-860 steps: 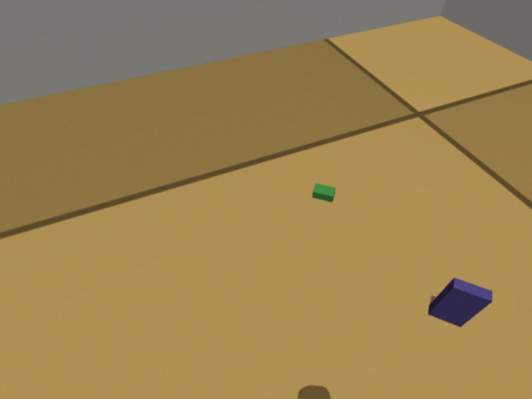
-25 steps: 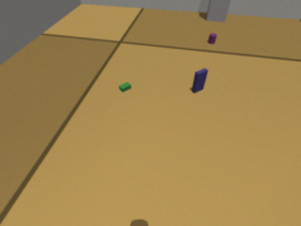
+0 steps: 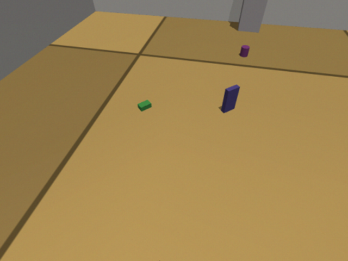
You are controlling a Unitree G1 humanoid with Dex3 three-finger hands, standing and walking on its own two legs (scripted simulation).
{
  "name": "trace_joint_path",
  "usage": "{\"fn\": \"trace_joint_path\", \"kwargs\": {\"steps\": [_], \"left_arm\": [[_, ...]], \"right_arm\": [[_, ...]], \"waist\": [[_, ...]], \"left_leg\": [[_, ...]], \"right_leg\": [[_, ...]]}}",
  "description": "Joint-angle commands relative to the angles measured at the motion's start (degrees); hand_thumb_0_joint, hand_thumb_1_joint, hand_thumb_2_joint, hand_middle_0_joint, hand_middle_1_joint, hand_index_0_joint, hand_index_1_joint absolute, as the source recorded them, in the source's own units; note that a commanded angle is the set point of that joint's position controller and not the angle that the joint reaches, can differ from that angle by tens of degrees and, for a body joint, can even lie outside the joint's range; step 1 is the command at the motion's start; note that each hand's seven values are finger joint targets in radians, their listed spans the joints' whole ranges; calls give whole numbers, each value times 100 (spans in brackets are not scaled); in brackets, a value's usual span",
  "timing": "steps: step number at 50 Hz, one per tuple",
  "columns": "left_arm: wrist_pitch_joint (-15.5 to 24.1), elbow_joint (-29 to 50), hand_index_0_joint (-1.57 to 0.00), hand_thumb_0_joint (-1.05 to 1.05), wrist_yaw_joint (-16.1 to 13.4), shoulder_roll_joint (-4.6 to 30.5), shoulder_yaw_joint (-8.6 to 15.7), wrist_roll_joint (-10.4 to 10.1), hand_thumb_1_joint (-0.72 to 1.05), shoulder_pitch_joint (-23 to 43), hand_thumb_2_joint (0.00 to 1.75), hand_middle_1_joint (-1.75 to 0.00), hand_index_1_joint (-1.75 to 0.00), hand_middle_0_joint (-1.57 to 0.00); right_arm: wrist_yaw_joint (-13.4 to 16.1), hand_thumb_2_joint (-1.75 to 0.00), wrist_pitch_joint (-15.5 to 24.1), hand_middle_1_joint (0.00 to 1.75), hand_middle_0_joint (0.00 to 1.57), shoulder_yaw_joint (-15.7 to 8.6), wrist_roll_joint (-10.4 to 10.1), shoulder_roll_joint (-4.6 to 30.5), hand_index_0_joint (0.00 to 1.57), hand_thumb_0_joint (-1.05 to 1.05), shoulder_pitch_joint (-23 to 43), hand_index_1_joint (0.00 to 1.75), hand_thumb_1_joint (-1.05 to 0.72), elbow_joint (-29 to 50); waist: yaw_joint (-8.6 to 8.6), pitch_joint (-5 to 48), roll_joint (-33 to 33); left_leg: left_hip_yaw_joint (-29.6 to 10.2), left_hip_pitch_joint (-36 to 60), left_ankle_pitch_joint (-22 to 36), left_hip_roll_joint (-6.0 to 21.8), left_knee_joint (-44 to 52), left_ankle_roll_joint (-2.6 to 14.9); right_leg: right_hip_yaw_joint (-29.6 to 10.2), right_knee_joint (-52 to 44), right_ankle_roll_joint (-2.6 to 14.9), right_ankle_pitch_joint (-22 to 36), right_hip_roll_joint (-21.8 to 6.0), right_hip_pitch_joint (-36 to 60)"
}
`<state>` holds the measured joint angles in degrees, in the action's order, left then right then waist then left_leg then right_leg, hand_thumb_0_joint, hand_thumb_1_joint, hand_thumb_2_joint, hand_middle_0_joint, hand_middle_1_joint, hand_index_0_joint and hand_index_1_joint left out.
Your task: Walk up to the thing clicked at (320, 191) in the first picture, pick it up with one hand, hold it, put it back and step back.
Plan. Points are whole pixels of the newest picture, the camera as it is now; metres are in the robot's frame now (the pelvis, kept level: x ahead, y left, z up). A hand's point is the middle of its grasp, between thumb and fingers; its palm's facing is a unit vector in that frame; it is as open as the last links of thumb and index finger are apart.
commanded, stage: walk up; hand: left
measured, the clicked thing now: (144, 105) +1.48 +0.32 -0.76
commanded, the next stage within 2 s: none
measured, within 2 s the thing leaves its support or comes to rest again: neither
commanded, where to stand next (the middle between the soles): +1.10 +0.05 m, yaw +3 degrees
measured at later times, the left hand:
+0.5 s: hand out of the picture +0.15 +0.28 -0.17, palm faces +0.06 -0.93 -0.37, open 7.4 cm
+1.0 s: hand (103, 155) +0.49 +0.28 -0.14, palm faces -0.05 -0.92 -0.39, open 7.4 cm
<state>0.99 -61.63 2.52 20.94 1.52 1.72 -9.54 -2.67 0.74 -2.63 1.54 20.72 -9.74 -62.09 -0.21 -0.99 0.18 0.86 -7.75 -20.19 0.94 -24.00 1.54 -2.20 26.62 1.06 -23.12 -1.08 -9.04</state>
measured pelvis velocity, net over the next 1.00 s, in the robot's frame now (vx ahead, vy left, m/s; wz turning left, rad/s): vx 0.41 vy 0.00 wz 0.02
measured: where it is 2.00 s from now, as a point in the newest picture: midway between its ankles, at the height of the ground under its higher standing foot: (178, 171)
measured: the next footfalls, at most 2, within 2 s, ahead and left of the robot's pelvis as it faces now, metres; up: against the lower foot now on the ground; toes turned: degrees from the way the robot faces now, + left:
left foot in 0.50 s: +0.35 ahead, +0.11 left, +0.00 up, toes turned +5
right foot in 1.02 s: +0.59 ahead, -0.13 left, +0.00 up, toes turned -3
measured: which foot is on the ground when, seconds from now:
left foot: down 0.00-0.14, up 0.16-0.48, down 0.50-1.00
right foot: down 0.00-0.52, up 0.54-1.00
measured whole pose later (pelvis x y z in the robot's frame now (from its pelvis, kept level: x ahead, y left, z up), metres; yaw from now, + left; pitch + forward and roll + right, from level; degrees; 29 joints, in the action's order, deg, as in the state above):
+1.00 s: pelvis +0.41 +0.00 -0.01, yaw +1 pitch -2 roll +2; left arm 2.4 -52.4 5.0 24.3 3.9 1.1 -13.8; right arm -3.6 3.8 -4.2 0.5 23.9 -22.6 -50.0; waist 2.2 -3.3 0.2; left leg 4.9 1.1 -21.4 -1.6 -22.6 1.1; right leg 1.2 31.2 1.5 -5.1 -5.6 -25.0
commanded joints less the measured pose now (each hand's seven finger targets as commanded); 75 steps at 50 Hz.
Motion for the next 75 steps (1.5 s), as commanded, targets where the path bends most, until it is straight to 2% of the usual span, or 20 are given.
{"fn": "trace_joint_path", "kwargs": {"steps": [1,3,6,7,8,9,14,22,25,26,27,28,34,43,49,51,54,60,70,75], "left_arm": [[160,711,-20,0,44,1320,453,33,90,536,90,-30,-30,-20],[218,795,-20,0,75,1354,470,-10,90,336,90,-30,-30,-20],[332,293,-20,0,54,1481,647,4,90,-1152,90,-30,-30,-20],[408,91,-20,0,-28,1993,803,92,90,-1868,90,-30,-30,-20],[449,317,-20,0,-91,2273,813,110,90,-1571,90,-30,-30,-20],[418,575,-20,0,-105,2282,790,59,90,-998,90,-30,-30,-20],[521,922,-20,0,-133,1588,574,-115,90,-436,90,-30,-30,-20],[452,1219,-20,0,-116,1831,574,-123,90,-669,90,-30,-30,-20],[407,1390,-20,0,-176,1774,546,-138,90,-419,90,-30,-30,-20],[375,1378,-20,0,-190,1442,425,-198,90,-896,90,-30,-30,-20],[361,1422,-20,0,-149,1054,377,-248,90,-1212,90,-30,-30,-20],[325,1372,-20,0,-218,1651,490,-272,90,-1210,90,-30,-30,-20],[282,1172,-20,0,-28,1453,398,-194,90,-1238,90,-30,-30,-20],[303,1542,-20,0,223,1248,473,-64,90,-116,90,-30,-30,-20],[392,1469,-20,0,154,1191,507,-86,90,-56,90,-30,-30,-20],[450,1244,-20,0,56,1408,603,-92,90,-887,90,-30,-30,-20],[500,1199,-20,0,-59,2232,812,-154,90,-1538,90,-30,-30,-20],[522,1492,-20,0,-124,1601,553,-212,90,-665,90,-30,-30,-20],[544,1707,-20,0,-57,1740,605,-106,90,-902,90,-30,-30,-20],[447,1800,-20,0,-107,1534,458,-127,90,-887,90,-30,-30,-20]], "right_arm": [[16,-90,242,30,20,-617,39,1828,20,0,128,30,-90,637],[-4,-90,265,30,20,-665,47,1877,20,0,182,30,-90,762],[-58,-90,153,30,20,-579,53,1550,20,0,927,30,-90,1089],[-77,-90,144,30,20,-386,-16,947,20,0,947,30,-90,1220],[-31,-90,125,30,20,-341,-23,916,20,0,1025,30,-90,1364],[9,-90,137,30,20,-409,-8,1262,20,0,816,30,-90,1333],[-118,-90,192,30,20,-370,-108,1284,20,0,-74,30,-90,998],[-236,-90,173,30,20,-444,5,1186,20,0,666,30,-90,1585],[-171,-90,196,30,20,-654,99,1491,20,0,-1032,30,-90,1174],[-119,-90,229,30,20,-814,165,1800,20,0,-1718,30,-90,1041],[-44,-90,264,30,20,-966,147,2197,20,0,-1977,30,-90,1172],[-39,-90,292,30,20,-917,-89,2219,20,0,-1599,30,-90,1340],[63,-90,443,30,20,-546,-170,1437,20,0,-531,30,-90,1653],[-39,-90,592,30,20,-578,-151,1648,20,0,-776,30,-90,1785],[31,-90,475,30,20,-560,-140,1653,20,0,-982,30,-90,1831],[59,-90,442,30,20,-470,-102,1474,20,0,-1017,30,-90,1893],[101,-90,386,30,20,-360,-160,1518,20,0,-1438,30,-90,1827],[32,-90,295,30,20,-333,-172,1283,20,0,-1431,30,-90,1477],[-178,-90,343,30,20,-379,-37,1115,20,0,-226,30,-90,1798],[-86,-90,453,30,20,-583,55,1555,20,0,-1553,30,-90,1368]], "waist": [[130,-725,-887],[16,-496,-834],[-790,-31,-468],[-1073,42,1367],[-927,-362,1097],[-685,-722,408],[-59,-591,728],[-254,-475,717],[665,347,-163],[868,889,-1016],[838,1145,-2236],[692,1403,-1396],[15,-320,-322],[216,-835,-728],[162,-152,-463],[-297,420,160],[-553,780,1330],[4,-153,886],[-297,-427,765],[511,542,-433]], "left_leg": [[-1990,-72,-1843,1709,1462,1078],[-2005,420,-1345,1834,1393,1220],[-590,-1521,-1433,801,-412,613],[282,-2898,-1299,-148,-2707,225],[-464,-3829,-1103,-608,-3517,19],[-981,-3522,-637,-136,-3497,0],[-762,-2841,506,80,-2998,-48],[223,-1337,1359,184,-902,24],[191,743,1403,27,-731,438],[-330,1923,571,258,-510,746],[-3001,2597,26,1681,140,1223],[-4407,2518,-648,2128,884,1702],[-1258,-469,536,1294,1325,893],[-650,-459,-56,1228,1631,991],[-422,205,2258,1214,344,802],[-74,-29,2793,824,-1280,584],[-130,-2866,-1112,-221,-4265,176],[-572,-1893,189,94,-3722,44],[-10,-1884,1275,411,-1120,-124],[194,678,966,77,-526,320]], "right_leg": [[370,1431,64,-57,-46,-1711],[154,766,115,-313,-374,-1638],[236,-657,201,181,-92,1329],[-1413,-1516,241,-974,-990,2307],[-3087,-2191,473,-1435,-1990,1944],[-3239,-2334,783,-1862,-2345,1194],[-330,-1491,525,2604,-1049,1457],[332,-1168,754,3026,-1199,610],[624,1090,609,3845,-1024,-1],[890,2751,364,2960,-557,-913],[691,4201,86,-152,585,-2296],[-205,4732,310,-857,482,-2421],[-353,3735,96,675,-295,-1701],[183,1047,-93,1767,-621,-1883],[557,337,116,1689,-210,-923],[610,-14,270,1462,-57,414],[-3391,-969,1405,310,-2511,2249],[-473,-1094,983,2163,-1253,-91],[94,-1021,1025,1891,-1394,122],[599,1507,634,2569,-863,-606]]}}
